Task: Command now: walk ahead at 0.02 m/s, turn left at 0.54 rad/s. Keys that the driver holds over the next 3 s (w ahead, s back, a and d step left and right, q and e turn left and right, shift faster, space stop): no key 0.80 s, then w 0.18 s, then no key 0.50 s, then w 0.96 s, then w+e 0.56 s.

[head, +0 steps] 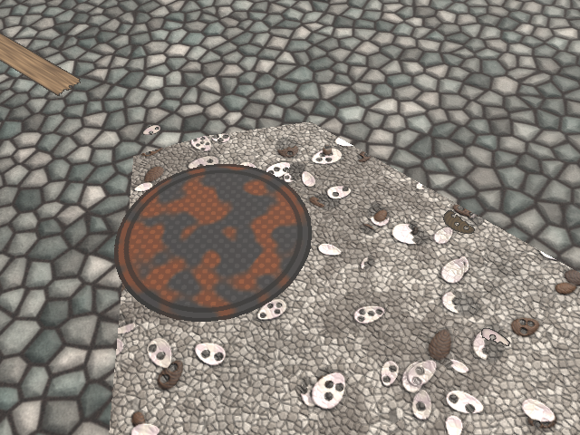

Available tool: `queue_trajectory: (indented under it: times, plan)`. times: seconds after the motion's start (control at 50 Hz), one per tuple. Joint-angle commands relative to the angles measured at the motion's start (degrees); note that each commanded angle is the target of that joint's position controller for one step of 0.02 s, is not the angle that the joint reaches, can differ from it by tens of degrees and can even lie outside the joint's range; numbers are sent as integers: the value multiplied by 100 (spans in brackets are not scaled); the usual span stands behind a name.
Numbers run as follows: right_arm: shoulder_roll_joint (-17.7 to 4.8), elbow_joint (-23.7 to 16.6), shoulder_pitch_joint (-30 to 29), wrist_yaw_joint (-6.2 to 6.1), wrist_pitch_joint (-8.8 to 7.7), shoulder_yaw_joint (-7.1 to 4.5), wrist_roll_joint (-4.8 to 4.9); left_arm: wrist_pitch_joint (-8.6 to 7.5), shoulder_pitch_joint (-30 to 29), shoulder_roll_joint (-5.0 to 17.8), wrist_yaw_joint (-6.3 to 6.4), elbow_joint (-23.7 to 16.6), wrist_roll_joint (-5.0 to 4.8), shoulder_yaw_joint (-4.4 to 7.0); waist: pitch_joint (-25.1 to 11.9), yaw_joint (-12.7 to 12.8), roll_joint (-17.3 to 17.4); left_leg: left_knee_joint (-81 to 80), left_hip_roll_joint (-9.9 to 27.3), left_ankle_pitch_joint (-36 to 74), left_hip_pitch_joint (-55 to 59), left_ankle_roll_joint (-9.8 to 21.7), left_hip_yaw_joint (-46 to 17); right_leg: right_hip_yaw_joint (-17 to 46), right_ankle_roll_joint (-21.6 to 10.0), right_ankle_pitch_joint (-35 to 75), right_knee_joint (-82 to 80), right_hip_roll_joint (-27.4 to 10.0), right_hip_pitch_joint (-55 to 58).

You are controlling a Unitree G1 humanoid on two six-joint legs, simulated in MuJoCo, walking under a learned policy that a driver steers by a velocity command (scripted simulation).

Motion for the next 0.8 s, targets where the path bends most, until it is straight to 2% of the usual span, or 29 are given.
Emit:
queue_trajectory:
  times: [0.02, 0.04, 0.06, 0.1, 0.16, 0.18, 0.22, 0.26, 0.28, 0.3, 0.32, 0.34, 0.36, 0.38, 0.4, 0.42, 0.44, 0.6, 0.8]
  plan:
    - [-860, -160, 426, -36, -13, -330, -5, -59, -452, 732, 60, -594, -51, 204, -421, -181, -885, 2046, 366, -258, -696, -338, 151, 1401, -1076, 1937, -1050, -1689, 873]
    - [-690, -146, 455, -41, 40, -276, -27, -42, -454, 676, 69, -569, -138, 174, -333, -128, -888, 2349, 371, -64, -791, -433, 169, 1199, -1077, 2093, -1013, -1597, 904]
    - [-505, -159, 420, -28, 64, -218, -9, -15, -402, 674, 81, -550, -142, 150, -292, -106, -902, 2354, 374, 26, -700, -489, 284, 924, -1093, 2231, -1036, -1456, 840]
    - [-324, -284, 130, -27, 47, -132, 33, 38, -223, 705, 86, -488, -106, 160, -297, 55, -1091, 1727, 427, 151, -659, -565, 496, 661, -1155, 2281, -1041, -1323, 1103]
    - [-122, -397, -128, 15, 12, -8, -22, 94, -155, 840, 73, -423, -136, 202, -516, 195, -1336, 376, 668, -26, 23, -575, 723, 522, -1206, 2372, -911, -1376, 1317]
    - [-91, -422, -178, 37, 4, 22, -27, 105, -146, 905, 51, -399, -155, 219, -545, 233, -1432, -41, 722, -96, 340, -541, 838, 520, -1236, 2425, -901, -1424, 1253]
    - [-197, -386, -123, 66, 1, -2, -3, 119, -58, 977, 9, -325, -216, 232, -547, 270, -1523, -796, 706, 82, 778, -465, 1024, 617, -1274, 2430, -828, -1495, 1223]
    - [-166, -204, 216, 95, -16, -12, -16, 127, -135, 920, -12, -267, -312, 189, -474, 52, -1393, -2297, 640, 1188, 1518, -245, 1185, 542, -1107, 2303, -604, -1393, 999]
    - [-230, -176, 263, 93, -25, -15, -50, 93, 102, 805, -22, -151, -340, 144, -444, 39, -1230, -2965, 696, 1835, 2050, -73, 1035, 481, -830, 2002, -531, -1284, 734]
    - [-486, -231, 343, 51, -29, -40, -92, 27, 287, 621, -56, -122, -206, 69, -726, 138, -672, -2853, 1301, 2862, 2854, 121, 300, 260, -386, 1181, -189, -1038, 271]
    - [-860, -280, 79, 1, -3, -88, -180, -72, 457, 266, -125, -193, 5, -54, -794, 494, 718, -2475, 2112, 3891, 2957, 659, -474, -336, 71, -277, 150, -484, -258]
    - [-364, -284, -100, 54, -52, 35, -228, -77, 52, 376, -84, -226, 11, -59, -759, 225, 809, -2601, 2222, 3167, 2176, 1071, -567, -248, 258, -643, -47, -483, 173]
    - [-153, -282, -264, 99, -111, 105, -251, -63, -101, 539, -74, -200, -30, -20, -553, 232, 585, -2652, 1897, 2426, 2004, 896, -338, -259, 300, -183, -174, -474, 371]
    - [-134, -211, -245, 106, -155, 106, -261, -48, -180, 519, -69, -152, -26, -27, -513, 179, 574, -2623, 1629, 1917, 1957, 641, -148, -297, 318, 215, -250, -450, 480]
    - [-192, -200, -204, 116, -192, 106, -240, -10, -153, 604, -52, -99, -37, -6, -338, 124, 597, -2659, 1516, 1741, 1802, 505, -70, -302, 327, 379, -260, -449, 511]
    - [-214, -165, -169, 118, -224, 115, -223, 13, -93, 660, -43, -66, -51, 11, -186, 140, 511, -2674, 1479, 1720, 1662, 438, -62, -266, 318, 464, -316, -474, 556]
    - [-198, -120, -100, 117, -240, 134, -215, 12, -66, 621, -46, -27, -66, 0, -114, 154, 410, -2655, 1429, 1710, 1601, 394, -25, -267, 305, 514, -361, -470, 623]
    - [-90, 54, -73, 79, -249, 173, -183, -5, 146, 553, 8, 395, -96, -3, -73, 157, -35, -2587, 1283, 1816, 1639, 379, 108, -287, 345, 666, -517, -494, 811]
    - [-47, 508, 89, 47, -263, 153, -147, 8, 232, 576, 87, 851, -135, 5, -118, 161, -163, -2490, 1121, 2150, 1727, 310, 336, -324, 340, 804, -543, -509, 950]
